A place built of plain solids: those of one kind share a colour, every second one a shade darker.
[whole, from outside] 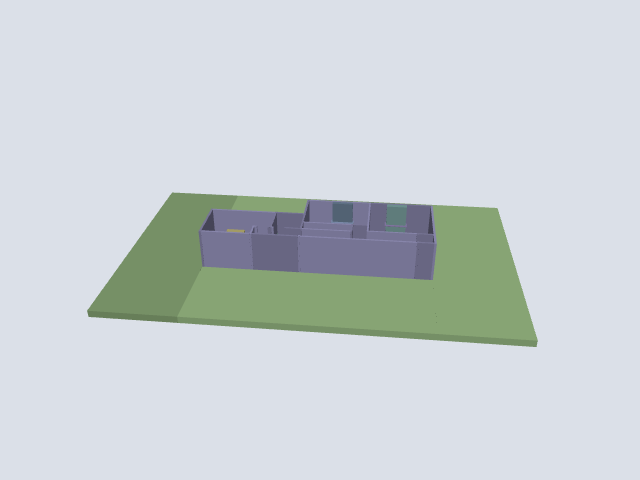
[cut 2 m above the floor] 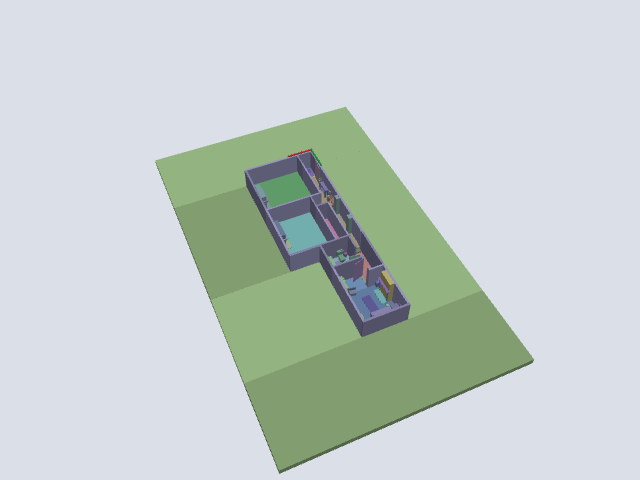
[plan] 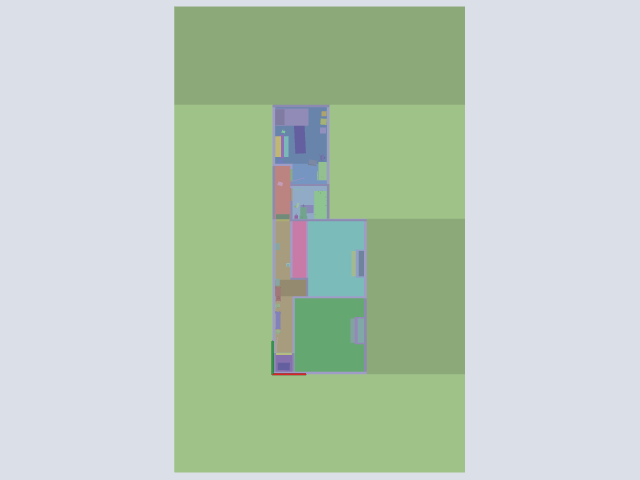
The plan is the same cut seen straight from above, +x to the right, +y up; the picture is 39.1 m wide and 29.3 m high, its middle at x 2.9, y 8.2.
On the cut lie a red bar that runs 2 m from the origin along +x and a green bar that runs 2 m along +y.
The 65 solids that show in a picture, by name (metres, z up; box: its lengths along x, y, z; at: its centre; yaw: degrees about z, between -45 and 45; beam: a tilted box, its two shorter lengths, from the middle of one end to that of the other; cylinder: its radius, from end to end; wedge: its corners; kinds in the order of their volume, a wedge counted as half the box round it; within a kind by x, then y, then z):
{
 "under_1": {"box": [6.0, 16.46, 0.5], "at": [-3.0, 8.23, -0.33]},
 "under_2": {"box": [17.75, 6.0, 0.5], "at": [2.88, -3.0, -0.33]},
 "under_3": {"box": [17.75, 6.0, 0.5], "at": [2.88, 19.46, -0.33]},
 "under_4": {"box": [8.27, 6.96, 0.5], "at": [7.62, 12.98, -0.33]},
 "under_5": {"box": [6.0, 9.5, 0.5], "at": [8.75, 4.75, -0.33]},
 "wall_1": {"box": [0.16, 1.02, 3.18], "at": [0.08, 0.67, 1.26]},
 "wall_2": {"box": [0.16, 8.03, 3.18], "at": [0.08, 5.33, 1.26]},
 "wall_3": {"box": [0.16, 3.25, 3.18], "at": [0.08, 11.1, 1.26]},
 "wall_4": {"box": [0.16, 3.45, 3.18], "at": [0.08, 14.57, 1.26]},
 "wall_5": {"box": [0.21, 0.13, 3.18], "at": [0.1, 1.25, 1.26]},
 "wall_6": {"box": [0.21, 0.13, 3.18], "at": [0.1, 9.4, 1.26]},
 "wall_7": {"box": [1.22, 0.13, 3.18], "at": [0.61, 12.79, 1.26]},
 "wall_8": {"box": [0.13, 3.44, 3.18], "at": [1.16, 7.62, 1.26]},
 "wall_9": {"box": [0.13, 1.11, 3.18], "at": [1.16, 10.03, 1.26]},
 "wall_10": {"box": [0.13, 1.02, 3.18], "at": [1.28, 0.67, 1.26]},
 "wall_11": {"box": [0.13, 3.33, 3.18], "at": [1.28, 2.98, 1.26]},
 "wall_12": {"box": [1.1, 0.13, 3.18], "at": [1.64, 5.83, 1.26]},
 "wall_13": {"box": [3.48, 0.16, 3.18], "at": [1.74, 16.38, 1.26]},
 "wall_14": {"box": [0.13, 1.0, 3.18], "at": [2.12, 5.27, 1.26]},
 "wall_15": {"box": [0.13, 3.44, 3.18], "at": [2.12, 7.62, 1.26]},
 "wall_16": {"box": [2.39, 0.13, 3.18], "at": [2.29, 11.55, 1.26]},
 "wall_17": {"box": [5.75, 0.16, 3.18], "at": [2.88, 0.08, 1.26]},
 "wall_18": {"box": [4.71, 0.13, 3.18], "at": [3.4, 9.4, 1.26]},
 "wall_19": {"box": [0.16, 1.99, 3.18], "at": [3.4, 10.49, 1.26]},
 "wall_20": {"box": [0.16, 4.68, 3.18], "at": [3.4, 13.96, 1.26]},
 "wall_21": {"box": [4.53, 0.13, 3.18], "at": [3.48, 4.71, 1.26]},
 "wall_22": {"box": [2.43, 0.031, 3.18], "at": [4.54, 9.48, 1.26]},
 "wall_23": {"box": [0.16, 4.48, 3.18], "at": [5.67, 2.4, 1.26]},
 "wall_24": {"box": [0.16, 4.57, 3.18], "at": [5.67, 7.05, 1.26]},
 "floor_front_1": {"box": [4.24, 4.48, 0.78], "at": [3.47, 2.4, -0.39]},
 "floor_back_room_1": {"box": [3.4, 4.57, 0.78], "at": [3.89, 7.05, -0.39]},
 "under_foot_1": {"box": [3.48, 6.96, 0.5], "at": [1.74, 12.98, -0.61]},
 "floor_hall_1": {"box": [0.93, 3.57, 0.78], "at": [0.62, 7.55, -0.39]},
 "floor_hall_2": {"box": [1.06, 3.46, 0.78], "at": [0.69, 3.04, -0.39]},
 "floor_hall_3": {"box": [1.9, 1.0, 0.78], "at": [1.11, 5.27, -0.39]},
 "floor_home_1": {"box": [3.16, 3.45, 0.5], "at": [1.74, 14.57, -0.53]},
 "floor_home_2": {"box": [2.1, 1.23, 0.5], "at": [2.27, 12.23, -0.53]},
 "floor_stair_1": {"box": [0.84, 3.44, 0.78], "at": [1.64, 7.62, -0.39]},
 "floor_bath_1": {"box": [2.1, 2.02, 0.5], "at": [2.27, 10.48, -0.53]},
 "fixture_breast_front_1": {"box": [0.38, 1.49, 2.9], "at": [5.4, 2.67, 1.4]},
 "floor_passage_1": {"box": [0.93, 3.25, 0.5], "at": [0.62, 11.1, -0.53]},
 "fixture_breast_home_1": {"box": [0.36, 1.26, 3.18], "at": [0.34, 13.9, 1.26]},
 "fixture_breast_back_room_1": {"box": [0.32, 1.54, 2.9], "at": [5.43, 6.76, 1.4]},
 "child_bed_1": {"box": [0.55, 0.96, 0.2], "at": [0.47, 15.7, 0.3]},
 "child_bed_2": {"box": [2.06, 1.06, 0.4], "at": [1.17, 15.7, 0.1]},
 "floor_vestibule_1": {"box": [1.06, 1.02, 0.78], "at": [0.69, 0.67, -0.39]},
 "bathtub_1": {"box": [0.76, 1.7, 0.44], "at": [2.93, 10.34, -0.06]},
 "chest_drawers_1": {"box": [0.5, 1.13, 1.0], "at": [3.06, 12.4, 0.22]},
 "billy_1": {"box": [0.28, 0.42, 2.02], "at": [0.31, 5.62, 1.01]},
 "billy_2": {"box": [0.28, 0.42, 2.02], "at": [0.31, 7.8, 1.01]},
 "rug_1": {"box": [0.75, 0.45, 0.08], "at": [0.69, 0.48, -0.03], "yaw": -0.3},
 "rug_2": {"box": [0.65, 1.8, 0.08], "at": [1.68, 14.38, -0.31], "yaw": 2.9},
 "leaf_hall_door_1": {"box": [0.035, 0.97, 2.17], "at": [0.26, 1.79, 1.08], "yaw": -4.0},
 "fixture_hearth_back_room_1": {"box": [0.45, 1.54, 0.1], "at": [5.05, 6.76, 0.0]},
 "fixture_hearth_front_1": {"box": [0.45, 1.49, 0.1], "at": [4.98, 2.67, 0.0]},
 "leaf_home_door_1": {"box": [0.77, 0.035, 2.17], "at": [1.58, 11.89, 0.8], "yaw": 16.0},
 "fixture_hearth_home_1": {"box": [0.45, 1.26, 0.1], "at": [0.75, 13.9, -0.28]},
 "hall_passage_tread_1": {"box": [0.83, 0.3, 0.19], "at": [0.62, 9.62, -0.24]},
 "fixture_breast_front_shelf_1": {"box": [0.57, 1.67, 0.048], "at": [5.31, 2.67, 1.28]},
 "fixture_breast_back_room_shelf_1": {"box": [0.5, 1.72, 0.048], "at": [5.34, 6.76, 1.28]},
 "console_1": {"box": [0.3, 1.05, 0.13], "at": [0.34, 3.29, 0.71]},
 "bath_mat_1": {"box": [0.79, 0.51, 0.08], "at": [2.11, 10.09, -0.31]},
 "hall_table_1": {"box": [0.32, 0.85, 0.1], "at": [0.35, 4.9, 0.73]},
 "wc_1": {"box": [0.38, 0.54, 0.09], "at": [1.89, 9.93, 0.12]},
 "fixture_breast_home_shelf_1": {"box": [0.29, 1.44, 0.04], "at": [0.56, 13.9, 1.0]}
}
